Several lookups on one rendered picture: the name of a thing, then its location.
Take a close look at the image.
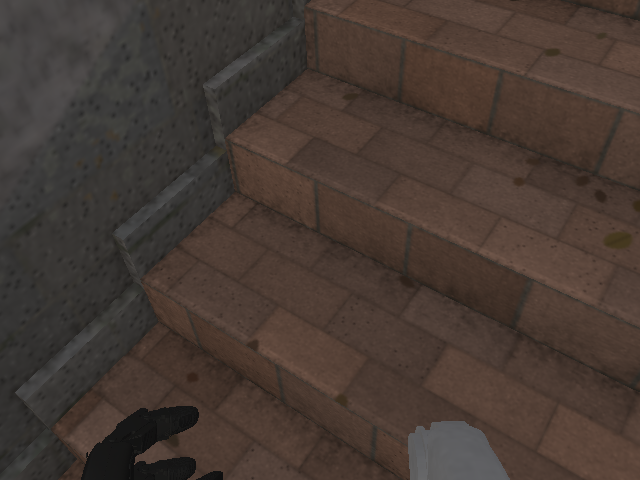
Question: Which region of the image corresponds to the robot left hand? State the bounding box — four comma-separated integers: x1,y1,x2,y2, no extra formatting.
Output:
81,406,223,480

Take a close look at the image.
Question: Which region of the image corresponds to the robot right thigh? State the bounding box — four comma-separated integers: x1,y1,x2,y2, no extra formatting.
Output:
408,421,510,480

